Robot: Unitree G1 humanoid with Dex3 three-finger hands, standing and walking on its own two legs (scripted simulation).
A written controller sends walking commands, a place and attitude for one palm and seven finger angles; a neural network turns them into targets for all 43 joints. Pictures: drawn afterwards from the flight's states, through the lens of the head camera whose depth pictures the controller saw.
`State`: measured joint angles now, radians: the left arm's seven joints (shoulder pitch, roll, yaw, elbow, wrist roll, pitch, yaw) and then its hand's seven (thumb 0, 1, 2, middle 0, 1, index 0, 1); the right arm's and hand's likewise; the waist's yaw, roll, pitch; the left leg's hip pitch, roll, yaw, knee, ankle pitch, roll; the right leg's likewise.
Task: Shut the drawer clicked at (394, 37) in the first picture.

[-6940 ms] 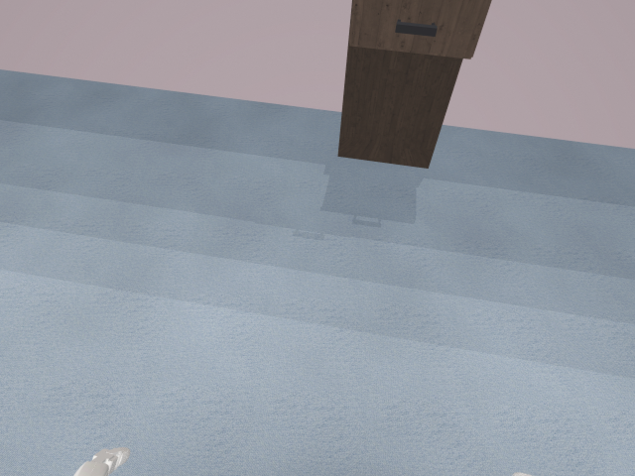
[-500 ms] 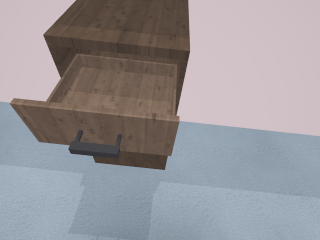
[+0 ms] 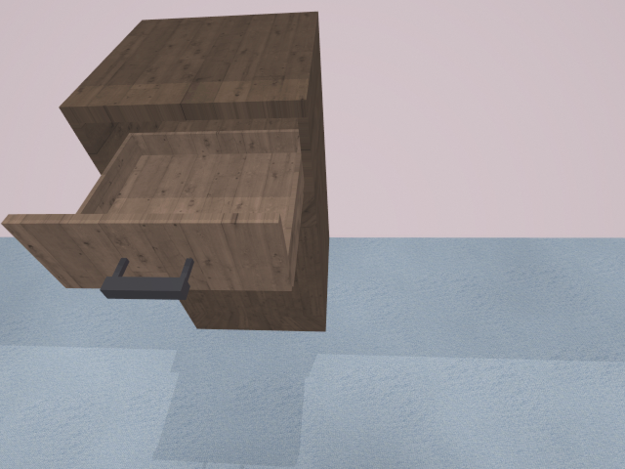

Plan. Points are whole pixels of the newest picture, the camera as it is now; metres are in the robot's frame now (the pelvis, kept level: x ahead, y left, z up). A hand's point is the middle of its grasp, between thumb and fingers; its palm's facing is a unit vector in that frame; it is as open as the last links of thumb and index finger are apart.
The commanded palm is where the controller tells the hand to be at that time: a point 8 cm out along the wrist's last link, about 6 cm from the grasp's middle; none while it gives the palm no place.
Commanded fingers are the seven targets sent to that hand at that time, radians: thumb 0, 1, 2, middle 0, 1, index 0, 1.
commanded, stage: come to a stop and stand still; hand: left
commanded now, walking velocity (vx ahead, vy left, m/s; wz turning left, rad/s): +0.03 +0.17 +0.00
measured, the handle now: (150, 276) +0.39 +0.29 -0.01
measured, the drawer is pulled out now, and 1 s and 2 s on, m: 0.27 0.27 0.27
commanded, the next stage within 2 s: look again from close up in 0.82 s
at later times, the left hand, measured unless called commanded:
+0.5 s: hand out of the picture -0.01 +0.23 -0.19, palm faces +0.09 -0.98 -0.17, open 7.3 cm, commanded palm none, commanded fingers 0.00 0.90 0.90 -0.20 -0.30 -0.20 -0.30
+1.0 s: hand out of the picture +0.02 +0.23 -0.19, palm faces +0.00 -0.98 -0.22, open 7.3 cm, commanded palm none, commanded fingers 0.00 0.90 0.90 -0.20 -0.30 -0.20 -0.30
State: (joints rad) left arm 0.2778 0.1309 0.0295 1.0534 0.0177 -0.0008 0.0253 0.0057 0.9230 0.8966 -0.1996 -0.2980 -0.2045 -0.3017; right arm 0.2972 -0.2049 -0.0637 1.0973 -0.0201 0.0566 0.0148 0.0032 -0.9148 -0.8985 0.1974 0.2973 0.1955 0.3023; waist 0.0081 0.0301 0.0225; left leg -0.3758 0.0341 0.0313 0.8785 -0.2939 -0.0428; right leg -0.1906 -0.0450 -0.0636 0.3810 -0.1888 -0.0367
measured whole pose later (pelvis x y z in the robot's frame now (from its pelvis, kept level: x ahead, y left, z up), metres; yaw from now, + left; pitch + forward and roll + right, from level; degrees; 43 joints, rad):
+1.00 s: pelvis +0.00 +0.05 -0.01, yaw +0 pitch -1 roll +0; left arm 0.23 0.16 0.00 1.13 0.01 -0.02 0.04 0.00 0.92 0.90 -0.20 -0.30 -0.20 -0.30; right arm 0.29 -0.14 0.00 1.12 -0.01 -0.01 -0.01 0.00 -0.91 -0.90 0.20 0.30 0.20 0.30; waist -0.01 0.01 0.06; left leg -0.15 0.04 0.06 0.47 -0.30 -0.02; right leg -0.22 -0.06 -0.05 0.47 -0.23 0.03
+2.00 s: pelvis +0.04 +0.05 -0.03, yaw +2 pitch +0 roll +0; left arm 0.29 0.16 0.04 1.06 0.02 -0.04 0.01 0.00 0.91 0.90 -0.20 -0.30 -0.20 -0.30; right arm 0.37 -0.13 0.01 1.11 -0.02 -0.01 -0.01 0.00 -0.91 -0.90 0.20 0.30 0.20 0.30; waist 0.01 0.01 0.05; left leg -0.23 0.03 0.06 0.72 -0.49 0.00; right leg -0.23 -0.08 -0.06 0.63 -0.39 0.04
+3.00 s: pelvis +0.04 +0.02 -0.01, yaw +2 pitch -1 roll +1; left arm 0.31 0.14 0.00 1.11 0.01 -0.01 0.02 0.00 0.92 0.90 -0.20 -0.30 -0.20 -0.30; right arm 0.36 -0.10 0.01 1.17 -0.01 0.01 -0.02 0.00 -0.91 -0.90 0.20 0.30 0.20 0.30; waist 0.00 0.00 0.04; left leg -0.16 0.07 0.07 0.39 -0.21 -0.04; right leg -0.21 0.04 -0.10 0.40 -0.18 -0.08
